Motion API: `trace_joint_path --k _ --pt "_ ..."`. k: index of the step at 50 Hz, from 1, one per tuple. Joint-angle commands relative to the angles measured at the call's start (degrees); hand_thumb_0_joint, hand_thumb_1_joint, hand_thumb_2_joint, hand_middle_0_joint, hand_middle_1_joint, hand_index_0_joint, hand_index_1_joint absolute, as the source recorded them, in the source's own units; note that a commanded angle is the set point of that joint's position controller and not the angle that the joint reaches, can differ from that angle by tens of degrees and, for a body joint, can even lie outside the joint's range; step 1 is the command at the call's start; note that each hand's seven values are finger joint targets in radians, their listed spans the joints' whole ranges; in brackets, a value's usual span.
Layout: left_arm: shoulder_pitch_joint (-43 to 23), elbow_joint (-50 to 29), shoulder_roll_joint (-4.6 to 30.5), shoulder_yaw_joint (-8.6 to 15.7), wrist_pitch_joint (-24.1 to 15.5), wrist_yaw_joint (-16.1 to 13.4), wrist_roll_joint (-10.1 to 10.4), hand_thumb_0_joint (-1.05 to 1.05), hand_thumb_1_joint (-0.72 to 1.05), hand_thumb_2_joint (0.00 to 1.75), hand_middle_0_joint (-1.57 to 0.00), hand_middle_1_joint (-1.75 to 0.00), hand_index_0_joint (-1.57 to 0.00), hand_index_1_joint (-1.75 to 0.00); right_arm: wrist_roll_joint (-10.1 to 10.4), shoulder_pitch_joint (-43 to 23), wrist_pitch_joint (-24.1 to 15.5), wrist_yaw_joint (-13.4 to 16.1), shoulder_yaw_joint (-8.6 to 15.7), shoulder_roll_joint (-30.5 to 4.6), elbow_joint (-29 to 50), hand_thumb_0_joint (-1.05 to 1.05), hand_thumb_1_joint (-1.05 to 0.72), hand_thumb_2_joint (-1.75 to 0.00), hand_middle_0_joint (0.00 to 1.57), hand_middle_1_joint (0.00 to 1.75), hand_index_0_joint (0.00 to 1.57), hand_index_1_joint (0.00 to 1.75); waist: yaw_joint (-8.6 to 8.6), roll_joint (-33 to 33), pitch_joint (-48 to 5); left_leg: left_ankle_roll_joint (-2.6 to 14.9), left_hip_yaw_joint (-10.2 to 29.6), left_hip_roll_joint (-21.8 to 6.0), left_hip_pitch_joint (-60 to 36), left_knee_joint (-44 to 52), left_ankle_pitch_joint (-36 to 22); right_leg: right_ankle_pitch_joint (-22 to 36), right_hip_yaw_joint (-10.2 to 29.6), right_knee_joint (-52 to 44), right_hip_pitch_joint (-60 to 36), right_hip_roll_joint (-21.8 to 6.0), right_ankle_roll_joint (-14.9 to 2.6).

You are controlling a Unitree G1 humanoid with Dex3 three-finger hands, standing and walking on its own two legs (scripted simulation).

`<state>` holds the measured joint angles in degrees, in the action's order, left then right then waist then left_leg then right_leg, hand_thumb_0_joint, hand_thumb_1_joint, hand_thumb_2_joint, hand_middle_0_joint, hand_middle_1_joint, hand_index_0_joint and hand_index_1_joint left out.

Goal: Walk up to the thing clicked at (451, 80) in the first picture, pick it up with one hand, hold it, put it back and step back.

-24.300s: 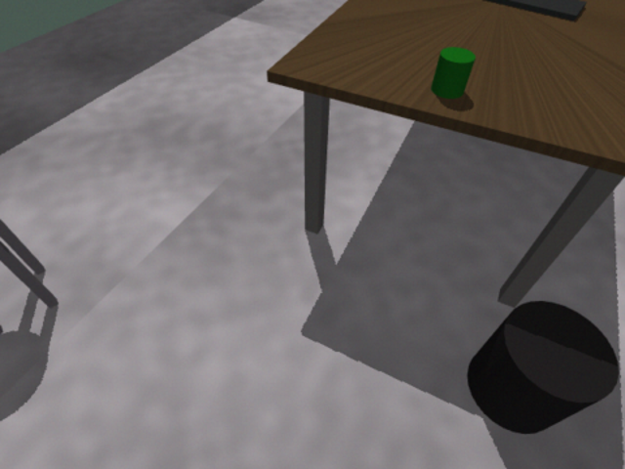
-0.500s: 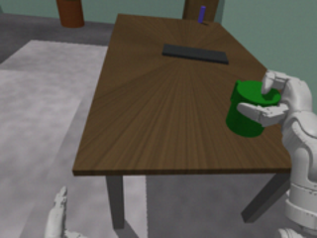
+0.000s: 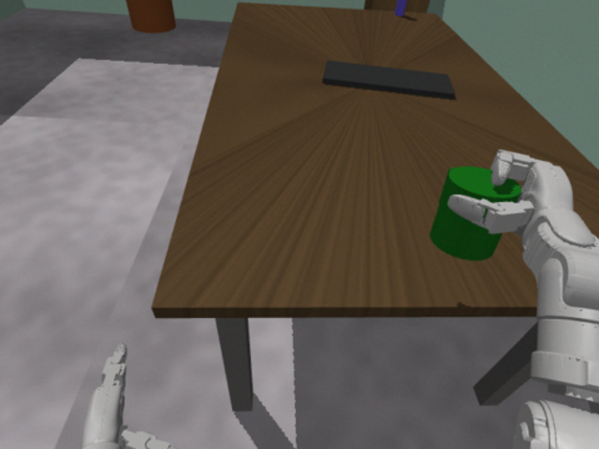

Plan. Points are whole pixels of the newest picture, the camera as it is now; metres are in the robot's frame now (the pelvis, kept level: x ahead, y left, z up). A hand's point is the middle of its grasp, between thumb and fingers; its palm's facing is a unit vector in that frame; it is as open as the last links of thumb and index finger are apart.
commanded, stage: crouch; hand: right
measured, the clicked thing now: (465, 206) +0.39 -0.19 +0.17
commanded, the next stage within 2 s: lower in 0.82 s
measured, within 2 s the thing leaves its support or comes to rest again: rests again in 1.38 s
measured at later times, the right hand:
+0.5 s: hand (470, 190) +0.43 -0.21 +0.16, palm faces +0.19 +0.98 -0.01, open 7.0 cm
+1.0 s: hand (462, 194) +0.47 -0.22 +0.13, palm faces +0.18 +0.98 -0.02, open 7.0 cm
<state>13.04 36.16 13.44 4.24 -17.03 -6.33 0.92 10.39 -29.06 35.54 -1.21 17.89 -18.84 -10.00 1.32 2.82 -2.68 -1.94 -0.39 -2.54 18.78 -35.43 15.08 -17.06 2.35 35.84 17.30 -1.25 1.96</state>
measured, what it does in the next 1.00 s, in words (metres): stands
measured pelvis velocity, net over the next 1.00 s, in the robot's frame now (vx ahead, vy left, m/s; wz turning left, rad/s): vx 0.01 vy -0.01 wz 0.04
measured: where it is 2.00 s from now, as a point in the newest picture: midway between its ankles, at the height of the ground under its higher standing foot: outside the picture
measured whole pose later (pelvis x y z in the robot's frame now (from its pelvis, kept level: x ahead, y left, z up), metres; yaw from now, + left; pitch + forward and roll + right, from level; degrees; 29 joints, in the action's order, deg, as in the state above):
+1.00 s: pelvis +0.01 -0.01 -0.01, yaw +2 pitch +7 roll +1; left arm 15.5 28.7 12.4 2.7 -12.2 -5.2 0.6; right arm 6.8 -38.3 -2.0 -4.4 21.5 -24.4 -46.6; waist 5.3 0.1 -4.0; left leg -2.2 1.2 -1.3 28.9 -38.5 16.2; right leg -19.9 0.8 40.7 27.4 -2.4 1.7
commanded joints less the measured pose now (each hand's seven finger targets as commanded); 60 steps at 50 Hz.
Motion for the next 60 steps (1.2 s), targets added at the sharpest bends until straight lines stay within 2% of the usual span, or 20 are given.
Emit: trace_joint_path --k 1,5,8,10,12,14,15,16,21,25,28,32,35,40,44,46,49,52,54,60 --pt "-3.8 -8.3 5.6 1.8 -4.7 -0.1 0.0 0.0 -0.54 0.05 -0.05 -0.05 -0.06 -0.05 1.1 -34.8 -14.2 -0.4 6.5 -17.5 15.5 0.0 -0.13 -1.36 1.31 1.49 1.37 1.49 0.18 2.0 -19.4 0.83 -2.2 1.7 -2.6 4.7 -8.8 7.8 -2.6 -4.1 -6.6 1.7 -1.85" --pt "-0.9 -6.1 7.8 4.4 -5.3 -0.6 -0.4 0.0 -0.54 0.05 -0.05 -0.05 -0.06 -0.05 0.9 -34.7 -20.0 0.5 7.2 -20.4 16.7 0.0 -0.17 -1.39 1.35 1.52 1.4 1.52 0.77 4.1 -19.7 1.14 -2.2 2.3 -1.2 3.5 -11.7 11.2 -2.1 -3.2 -6.8 1.1 -1.57" --pt "-7.6 -11.6 6.0 1.7 -6.0 -0.7 -0.3 0.0 -0.54 0.05 -0.05 -0.05 -0.06 -0.05 1.3 -38.5 -24.5 0.8 8.4 -22.5 20.6 0.0 -0.15 -1.37 1.32 1.5 1.38 1.5 -0.39 3.8 -22.7 1.2 -1.9 2.3 -2.9 3.3 -10.0 9.2 -1.9 -3.0 -6.4 0.8 -1.52" --pt "-11.5 -13.1 3.7 -1.3 -5.5 -1.0 -0.5 0.0 -0.54 0.05 -0.05 -0.05 -0.05 -0.05 1.2 -38.1 -26.3 0.9 5.5 -18.9 17.0 0.0 -0.14 -1.36 1.32 1.49 1.37 1.49 -0.27 2.9 -20.6 1.31 -1.8 2.5 -2.4 3.6 -7.7 6.5 -1.8 -3.2 -4.1 0.7 -1.64" --pt "-6.5 -6.8 4.7 -0.1 -4.5 -1.6 -0.6 0.0 -0.53 0.05 -0.05 -0.05 -0.06 -0.05 1.5 -33.4 -26.5 0.6 5.2 -17.1 6.5 0.0 -0.15 -1.37 1.32 1.5 1.37 1.5 0.66 2.5 -17.9 1.21 -1.6 2.5 -0.8 4.3 -6.5 5.1 -1.9 -3.1 -2.9 0.6 -1.91" --pt "-11.8 -13.3 8.2 1.7 -5.2 -2.0 -0.8 0.0 -0.53 0.04 -0.05 -0.05 -0.06 -0.05 1.0 -34.2 -27.3 -0.2 4.3 -16.5 0.4 0.0 -0.15 -1.37 1.32 1.49 1.37 1.49 1.61 0.0 -23.5 0.76 -1.4 2.4 -2.1 3.7 -8.4 6.1 -2.2 -2.4 -4.5 0.8 -2.02" --pt "-8.6 -10.5 11.8 5.2 -4.7 -2.5 -1.0 0.0 -0.53 0.04 -0.05 -0.05 -0.06 -0.05 0.7 -40.6 -28.6 0.0 6.1 -21.6 6.2 0.0 -0.16 -1.36 1.31 1.48 1.36 1.48 2.17 3.1 -24.5 0.93 -0.9 2.2 -1.8 3.6 -8.6 5.8 -2.5 -2.3 -5.4 0.9 -1.89" --pt "-6.3 -9.4 11.8 5.0 -4.1 -2.6 -1.2 0.0 -0.53 0.04 -0.05 -0.05 -0.06 -0.04 -0.2 -42.6 -29.0 0.1 6.1 -22.6 3.7 0.0 -0.14 -1.35 1.3 1.47 1.35 1.47 2.91 4.1 -22.9 1.13 -1.0 2.3 0.1 3.8 -7.5 4.7 -2.5 -2.6 -5.0 0.8 -1.87" --pt "-2.4 -14.1 4.1 -1.0 -4.0 -1.7 -0.8 0.0 -0.52 0.03 -0.05 -0.05 -0.06 -0.04 0.0 -40.8 -32.7 -0.9 5.0 -18.4 -4.1 0.0 -0.1 -1.3 1.25 1.42 1.31 1.42 3.33 -1.7 -19.5 0.49 -1.6 2.5 -0.9 3.8 -7.5 4.7 -2.5 -2.7 -1.8 0.7 -2.31" --pt "0.7 -13.0 9.1 4.3 -3.3 -1.2 -0.9 0.0 -0.53 0.04 -0.06 -0.05 -0.06 -0.05 -0.7 -43.3 -34.5 -2.3 6.5 -21.6 -10.1 0.0 -0.11 -1.31 1.26 1.43 1.31 1.43 4.44 1.5 -21.4 0.85 -1.3 2.6 2.1 2.4 -11.3 8.8 -2.4 -2.2 -3.7 0.6 -1.69" --pt "1.8 -9.7 6.9 2.8 -2.3 0.1 -0.8 0.0 -0.52 0.03 -0.05 -0.05 -0.06 -0.04 -1.3 -43.0 -35.9 -2.0 7.2 -22.7 -12.5 0.0 -0.13 -1.31 1.27 1.43 1.32 1.43 2.37 6.8 -18.3 1.53 -1.3 2.6 3.2 2.0 -9.4 8.5 -2.4 -2.4 -1.4 0.6 -0.9" --pt "-6.8 -15.7 5.2 0.1 -2.1 0.9 -0.6 0.0 -0.53 0.04 -0.05 -0.05 -0.06 -0.04 -1.5 -47.2 -39.7 -2.2 6.9 -23.3 -9.6 0.0 -0.15 -1.3 1.27 1.43 1.32 1.43 1.56 5.4 -25.3 1.6 -0.8 2.7 -0.5 1.3 -10.9 9.4 -2.5 -0.9 -0.8 0.7 -1.17" --pt "-9.4 -21.9 10.8 3.9 -1.6 -0.3 -0.5 0.0 -0.54 0.04 -0.05 -0.05 -0.06 -0.05 -1.1 -50.1 -41.7 -2.2 8.5 -26.2 -7.3 0.0 -0.16 -1.31 1.28 1.43 1.32 1.43 2.48 2.2 -33.8 1.32 -0.9 3.0 -3.7 0.4 -14.0 12.4 -2.1 0.3 -4.4 0.4 -1.42" --pt "0.4 -19.9 7.8 1.6 0.8 -0.6 -0.3 0.0 -0.54 0.05 -0.05 -0.04 -0.05 -0.05 -1.3 -45.2 -43.5 -2.7 9.7 -26.7 -11.9 0.0 -0.17 -1.29 1.28 1.42 1.33 1.42 2.68 2.4 -31.5 1.16 -0.8 2.7 -3.8 0.2 -17.4 15.5 -2.9 0.7 -3.4 1.0 -1.69" --pt "3.8 -14.1 4.1 -0.3 2.0 0.4 0.0 0.0 -0.54 0.05 -0.05 -0.05 -0.05 -0.05 -0.9 -42.2 -44.2 -3.4 7.3 -22.6 -18.1 0.0 -0.2 -1.31 1.3 1.44 1.34 1.44 4.02 3.7 -19.8 1.03 -0.6 2.8 2.6 1.7 -11.4 8.4 -3.2 -0.7 0.8 0.9 -1.97" --pt "0.2 -16.0 6.9 2.1 2.0 0.5 -0.2 0.0 -0.54 0.04 -0.05 -0.04 -0.05 -0.04 -1.4 -45.6 -44.7 -3.4 8.0 -25.5 -15.3 0.0 -0.2 -1.32 1.3 1.45 1.35 1.45 4.13 5.7 -22.8 1.18 -0.4 2.8 3.4 1.3 -12.1 9.3 -3.1 -0.4 -0.6 0.7 -1.65" --pt "2.5 -13.1 6.9 2.4 2.8 1.2 -0.3 0.0 -0.54 0.04 -0.05 -0.04 -0.05 -0.05 -1.4 -42.1 -44.6 -3.9 5.2 -20.3 -21.0 0.0 -0.17 -1.29 1.25 1.41 1.3 1.41 5.07 5.6 -20.0 1.5 -0.9 3.3 6.2 0.4 -13.1 13.4 -2.4 0.2 -0.6 0.0 -1.08" --pt "-4.1 -22.0 9.2 2.8 2.4 1.0 0.0 0.0 -0.55 0.05 -0.05 -0.04 -0.05 -0.05 -1.0 -44.6 -46.5 -4.9 7.1 -22.5 -19.1 0.0 -0.17 -1.26 1.23 1.38 1.28 1.38 5.17 0.8 -29.5 1.05 -0.6 3.0 1.2 -0.9 -18.8 17.8 -2.5 2.4 -2.3 0.2 -1.69" --pt "-2.1 -21.3 10.9 4.8 2.9 0.7 0.1 0.0 -0.56 0.05 -0.05 -0.04 -0.05 -0.05 -0.5 -44.5 -47.4 -5.6 7.0 -22.4 -19.6 0.0 -0.15 -1.27 1.22 1.38 1.27 1.38 5.49 -0.4 -29.1 0.95 -0.7 3.0 0.8 -1.4 -18.9 16.9 -2.5 2.5 -1.5 0.4 -1.93" --pt "3.6 -19.1 6.0 0.6 4.0 1.3 0.0 0.0 -0.56 0.06 -0.05 -0.04 -0.05 -0.05 -0.6 -42.8 -50.7 -5.6 8.0 -23.2 -21.2 0.0 -0.19 -1.29 1.25 1.4 1.3 1.4 4.29 4.3 -27.9 1.17 -0.5 3.1 4.0 -2.2 -16.8 17.4 -2.6 3.6 -0.8 0.6 -1.55"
